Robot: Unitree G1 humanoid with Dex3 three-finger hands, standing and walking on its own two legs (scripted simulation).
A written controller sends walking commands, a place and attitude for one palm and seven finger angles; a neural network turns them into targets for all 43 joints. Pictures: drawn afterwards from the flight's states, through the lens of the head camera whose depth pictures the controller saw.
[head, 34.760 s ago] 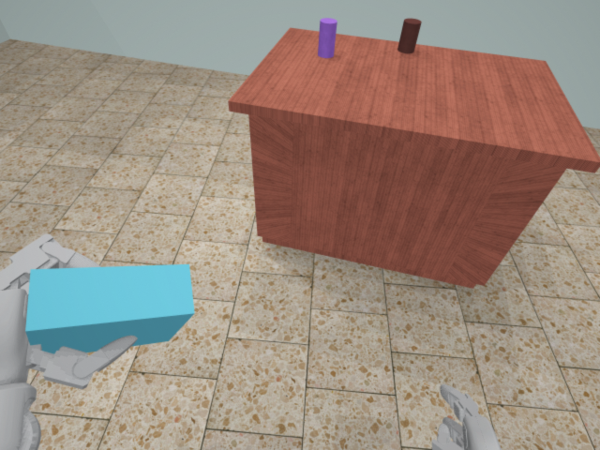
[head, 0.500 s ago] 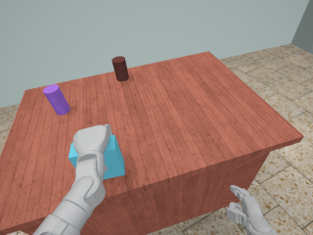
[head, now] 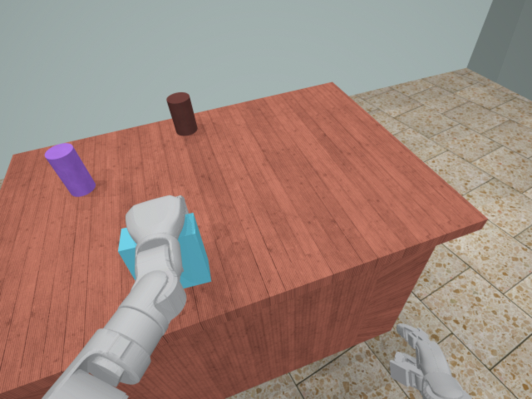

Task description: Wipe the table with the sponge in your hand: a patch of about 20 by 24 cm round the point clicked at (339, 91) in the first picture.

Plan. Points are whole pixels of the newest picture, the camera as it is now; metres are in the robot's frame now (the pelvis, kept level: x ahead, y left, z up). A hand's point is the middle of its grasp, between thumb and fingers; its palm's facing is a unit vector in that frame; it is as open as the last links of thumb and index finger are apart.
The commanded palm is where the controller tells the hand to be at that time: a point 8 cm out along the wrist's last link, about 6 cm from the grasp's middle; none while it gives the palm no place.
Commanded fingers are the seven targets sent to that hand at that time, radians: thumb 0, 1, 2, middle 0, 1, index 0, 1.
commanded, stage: wipe forward along the third lane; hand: left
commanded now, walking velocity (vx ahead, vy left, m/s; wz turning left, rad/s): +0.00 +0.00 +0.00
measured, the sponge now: (172, 264) +0.33 +0.22 +0.00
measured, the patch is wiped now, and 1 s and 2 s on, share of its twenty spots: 0.75 0.90 0.95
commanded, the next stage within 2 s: wipe back along the third lane in 1.28 s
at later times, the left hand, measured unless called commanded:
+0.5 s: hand (164, 218) +0.39 +0.23 +0.05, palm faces -0.07 -0.04 -1.00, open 9.7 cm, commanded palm +0.37 +0.24 +0.09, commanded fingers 0.00 0.10 1.30 -1.20 -1.60 -1.20 -1.60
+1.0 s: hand (157, 204) +0.42 +0.26 +0.05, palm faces -0.07 -0.03 -1.00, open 9.7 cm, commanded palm +0.41 +0.27 +0.09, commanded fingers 0.00 0.10 1.30 -1.20 -1.60 -1.20 -1.60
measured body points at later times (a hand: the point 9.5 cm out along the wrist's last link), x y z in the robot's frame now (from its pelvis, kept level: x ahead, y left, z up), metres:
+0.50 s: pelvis -0.01 +0.00 +0.00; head +0.01 -0.03 +0.45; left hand +0.39 +0.23 +0.11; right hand +0.14 -0.25 -0.13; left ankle -0.01 +0.13 -0.74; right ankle +0.01 -0.09 -0.74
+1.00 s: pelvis -0.01 +0.02 -0.01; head +0.03 +0.00 +0.44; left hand +0.42 +0.26 +0.11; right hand +0.12 -0.24 -0.13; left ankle -0.01 +0.13 -0.74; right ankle +0.01 -0.09 -0.74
